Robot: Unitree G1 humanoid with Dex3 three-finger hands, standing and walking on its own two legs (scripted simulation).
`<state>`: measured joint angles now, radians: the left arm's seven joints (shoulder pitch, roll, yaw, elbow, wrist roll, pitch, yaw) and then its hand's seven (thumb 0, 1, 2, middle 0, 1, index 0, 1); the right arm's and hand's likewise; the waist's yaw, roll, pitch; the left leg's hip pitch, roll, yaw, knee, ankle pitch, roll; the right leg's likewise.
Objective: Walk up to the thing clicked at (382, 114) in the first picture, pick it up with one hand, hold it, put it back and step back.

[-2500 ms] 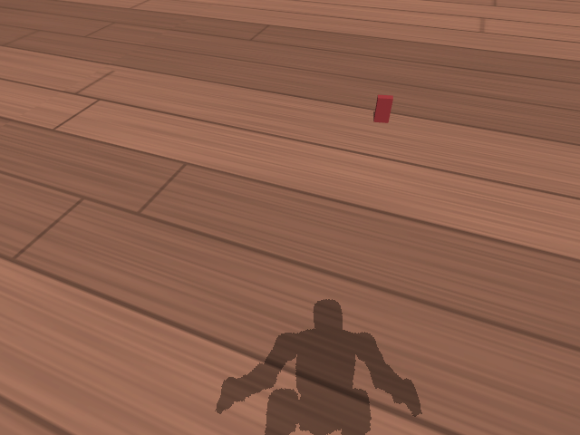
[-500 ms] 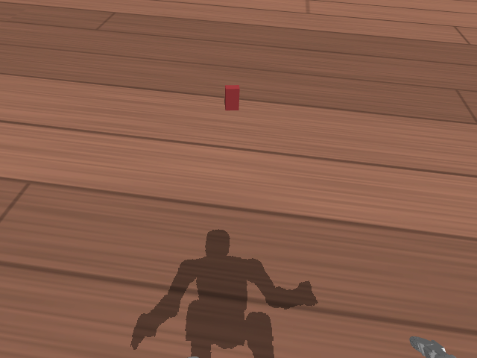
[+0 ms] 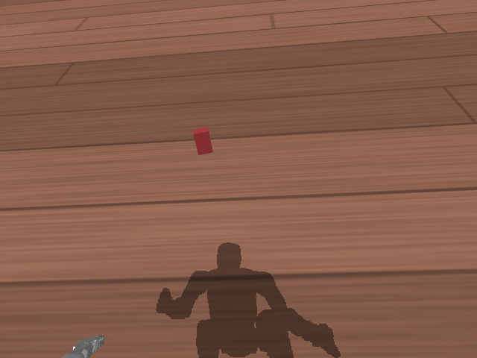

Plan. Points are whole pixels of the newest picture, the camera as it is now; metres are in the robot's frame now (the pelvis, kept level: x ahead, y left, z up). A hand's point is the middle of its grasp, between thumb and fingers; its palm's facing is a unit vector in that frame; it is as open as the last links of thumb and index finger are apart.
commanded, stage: walk up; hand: left
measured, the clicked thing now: (203, 141) +1.46 +0.28 -0.67
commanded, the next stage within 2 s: none
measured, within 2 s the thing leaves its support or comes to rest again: neither
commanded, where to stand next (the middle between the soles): +1.10 +0.06 m, yaw +0 degrees
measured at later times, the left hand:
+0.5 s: hand (97, 314) +0.28 +0.33 -0.15, palm faces -0.02 -0.93 -0.37, open 7.4 cm
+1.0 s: hand (147, 189) +0.58 +0.27 -0.10, palm faces -0.01 -0.91 -0.41, open 7.4 cm
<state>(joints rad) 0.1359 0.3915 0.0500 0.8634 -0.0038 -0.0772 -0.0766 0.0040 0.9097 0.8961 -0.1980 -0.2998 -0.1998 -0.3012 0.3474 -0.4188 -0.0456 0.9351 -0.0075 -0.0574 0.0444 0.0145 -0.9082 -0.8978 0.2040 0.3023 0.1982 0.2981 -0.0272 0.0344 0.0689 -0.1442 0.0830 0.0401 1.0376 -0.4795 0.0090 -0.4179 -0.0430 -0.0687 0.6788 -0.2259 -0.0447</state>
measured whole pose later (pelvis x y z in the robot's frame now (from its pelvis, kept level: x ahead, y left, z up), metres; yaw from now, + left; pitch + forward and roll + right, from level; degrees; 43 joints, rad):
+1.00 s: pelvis +0.47 +0.01 +0.01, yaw +0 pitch -4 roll +1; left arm 0.19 0.38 0.05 0.89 0.00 -0.09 -0.05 0.00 0.91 0.90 -0.20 -0.30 -0.20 -0.30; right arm 0.35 -0.43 -0.05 0.91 -0.01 -0.04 0.05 0.01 -0.91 -0.90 0.20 0.30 0.20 0.30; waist -0.02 0.05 0.08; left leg -0.23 0.01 0.02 1.02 -0.47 0.03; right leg -0.35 -0.06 -0.08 0.63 -0.22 -0.03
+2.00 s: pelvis +0.81 +0.03 +0.01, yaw +0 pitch -4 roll +2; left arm 0.23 0.39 0.04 0.88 0.00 -0.09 -0.05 0.00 0.91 0.90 -0.20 -0.30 -0.20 -0.30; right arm 0.34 -0.42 -0.04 0.89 -0.01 -0.03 0.04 0.01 -0.91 -0.90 0.20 0.30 0.20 0.30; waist -0.01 0.05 0.10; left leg -0.25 0.03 0.04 0.94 -0.47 0.03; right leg -0.35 -0.05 -0.06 0.63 -0.22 -0.03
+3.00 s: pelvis +1.02 +0.08 +0.01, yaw +0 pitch -4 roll +2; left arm 0.20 0.35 0.01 0.92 0.02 -0.03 -0.01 0.00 0.91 0.90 -0.20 -0.30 -0.20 -0.30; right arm 0.20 -0.38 -0.01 0.91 0.01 -0.01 0.01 0.01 -0.91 -0.90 0.20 0.30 0.20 0.30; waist 0.01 0.04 0.12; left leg -0.31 0.01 0.04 0.84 -0.57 0.03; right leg -0.35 -0.04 -0.03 0.62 -0.21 -0.03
